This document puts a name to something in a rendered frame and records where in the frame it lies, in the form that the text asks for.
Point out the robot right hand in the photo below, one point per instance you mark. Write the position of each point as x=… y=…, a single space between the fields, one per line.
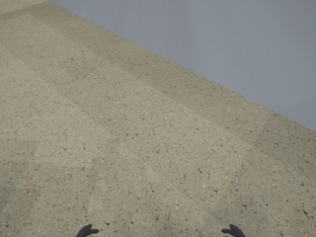
x=234 y=231

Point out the robot left hand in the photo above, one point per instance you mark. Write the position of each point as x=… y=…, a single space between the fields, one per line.
x=86 y=231

